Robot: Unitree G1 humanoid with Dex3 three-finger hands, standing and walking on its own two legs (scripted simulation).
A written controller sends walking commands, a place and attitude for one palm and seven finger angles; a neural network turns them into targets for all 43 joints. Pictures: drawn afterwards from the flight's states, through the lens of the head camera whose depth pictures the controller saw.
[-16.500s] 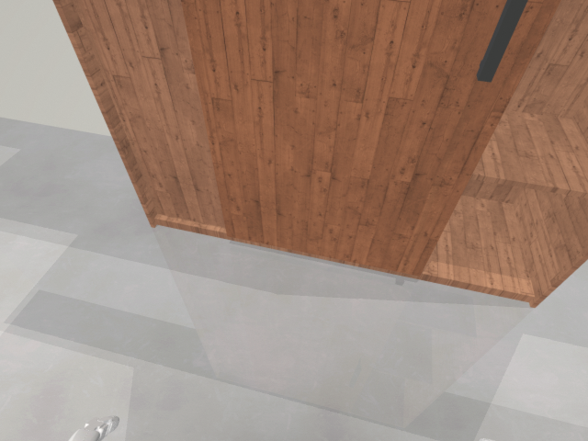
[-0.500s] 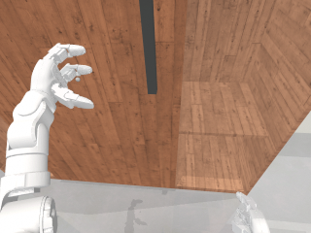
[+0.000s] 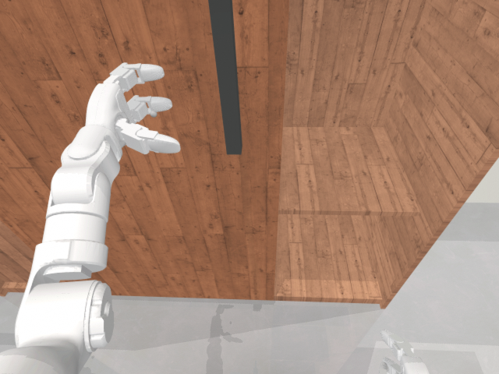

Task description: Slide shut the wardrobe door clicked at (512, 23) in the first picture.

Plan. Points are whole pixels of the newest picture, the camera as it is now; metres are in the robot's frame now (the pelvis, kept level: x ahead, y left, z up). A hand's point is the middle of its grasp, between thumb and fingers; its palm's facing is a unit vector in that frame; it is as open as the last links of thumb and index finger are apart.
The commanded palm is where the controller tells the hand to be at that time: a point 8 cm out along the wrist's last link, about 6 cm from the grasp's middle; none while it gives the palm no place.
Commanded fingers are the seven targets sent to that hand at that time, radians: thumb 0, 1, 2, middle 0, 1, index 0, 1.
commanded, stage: move the hooked fingers beside the handle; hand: left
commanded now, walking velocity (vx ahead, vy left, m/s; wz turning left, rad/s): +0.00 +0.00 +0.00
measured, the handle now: (228, 61) +0.51 +0.06 +0.27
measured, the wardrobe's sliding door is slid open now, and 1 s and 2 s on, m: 0.43 0.43 0.43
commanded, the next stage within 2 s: none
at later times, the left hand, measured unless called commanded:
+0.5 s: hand (180, 108) +0.45 +0.13 +0.22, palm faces +0.02 -1.00 +0.01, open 14.0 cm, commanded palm +0.42 +0.18 +0.23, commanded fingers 0.00 -0.50 0.30 -0.30 -1.20 -0.30 -1.20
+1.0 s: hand (187, 108) +0.45 +0.12 +0.22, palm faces +0.04 -1.00 +0.01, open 14.0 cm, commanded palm +0.43 +0.18 +0.23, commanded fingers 0.00 -0.50 0.30 -0.30 -1.20 -0.30 -1.20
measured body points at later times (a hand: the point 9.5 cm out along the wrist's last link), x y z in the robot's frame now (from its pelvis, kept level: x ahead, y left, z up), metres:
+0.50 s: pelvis +0.01 +0.01 +0.00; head +0.00 -0.01 +0.45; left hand +0.44 +0.18 +0.23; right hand +0.11 -0.24 -0.12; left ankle -0.04 +0.09 -0.74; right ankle +0.02 -0.09 -0.74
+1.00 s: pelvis -0.01 +0.00 +0.00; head -0.01 -0.01 +0.45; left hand +0.44 +0.18 +0.22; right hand +0.11 -0.24 -0.11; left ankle -0.04 +0.09 -0.74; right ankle +0.02 -0.09 -0.74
